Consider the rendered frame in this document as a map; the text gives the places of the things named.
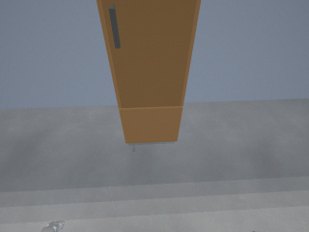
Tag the cupboard door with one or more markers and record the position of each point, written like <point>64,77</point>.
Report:
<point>155,37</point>

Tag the handle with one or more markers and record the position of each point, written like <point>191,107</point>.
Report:
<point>114,25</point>

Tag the left robot hand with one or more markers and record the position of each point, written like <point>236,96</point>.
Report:
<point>54,226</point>

